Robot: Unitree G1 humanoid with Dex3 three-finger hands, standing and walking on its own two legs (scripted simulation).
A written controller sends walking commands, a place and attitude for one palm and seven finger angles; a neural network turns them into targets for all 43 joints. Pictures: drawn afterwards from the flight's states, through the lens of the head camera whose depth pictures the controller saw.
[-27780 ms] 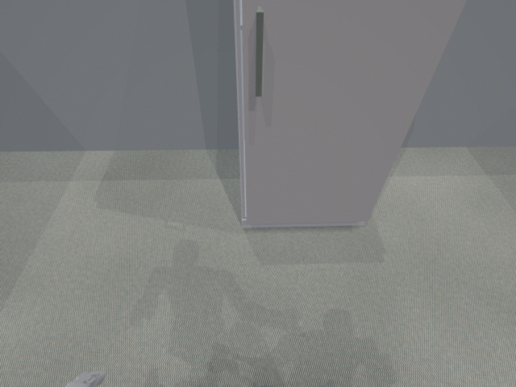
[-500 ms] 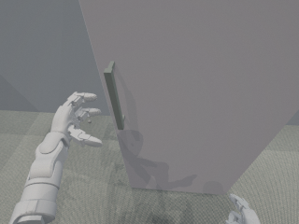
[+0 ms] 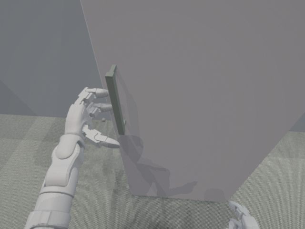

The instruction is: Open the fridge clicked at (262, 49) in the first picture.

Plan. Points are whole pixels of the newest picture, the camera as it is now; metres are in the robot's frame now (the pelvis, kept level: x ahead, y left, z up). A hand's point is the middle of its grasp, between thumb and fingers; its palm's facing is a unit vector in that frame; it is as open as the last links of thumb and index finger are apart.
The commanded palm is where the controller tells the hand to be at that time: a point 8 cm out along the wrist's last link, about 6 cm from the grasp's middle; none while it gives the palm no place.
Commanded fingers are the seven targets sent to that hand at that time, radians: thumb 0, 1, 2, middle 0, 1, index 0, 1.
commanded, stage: feel for the door with the fingertips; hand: left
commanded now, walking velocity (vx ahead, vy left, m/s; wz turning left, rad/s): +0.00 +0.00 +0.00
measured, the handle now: (118, 103) +0.42 +0.11 +0.12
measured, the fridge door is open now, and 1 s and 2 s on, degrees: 0 0 0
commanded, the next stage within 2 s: slide the fingers in behind the handle in 0.32 s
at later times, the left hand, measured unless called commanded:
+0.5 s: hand (105, 113) +0.37 +0.14 +0.13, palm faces -0.04 -1.00 -0.01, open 13.8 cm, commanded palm +0.35 +0.19 +0.13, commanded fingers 0.00 -0.50 0.30 -0.30 -1.20 -0.30 -1.20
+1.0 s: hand (112, 117) +0.36 +0.12 +0.13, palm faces -0.06 -1.00 +0.00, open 14.0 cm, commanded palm +0.34 +0.18 +0.13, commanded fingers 0.00 -0.50 0.30 -0.30 -1.20 -0.30 -1.20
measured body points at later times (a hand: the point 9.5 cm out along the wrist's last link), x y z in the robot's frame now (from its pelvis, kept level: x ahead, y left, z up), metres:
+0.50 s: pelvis +0.00 +0.00 +0.00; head +0.00 -0.02 +0.45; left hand +0.37 +0.19 +0.13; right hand +0.13 -0.26 -0.10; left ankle +0.01 +0.09 -0.73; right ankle -0.05 -0.08 -0.73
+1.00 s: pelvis -0.01 +0.00 +0.00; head -0.01 -0.02 +0.45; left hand +0.36 +0.17 +0.13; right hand +0.14 -0.25 -0.10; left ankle +0.01 +0.09 -0.73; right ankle -0.05 -0.08 -0.73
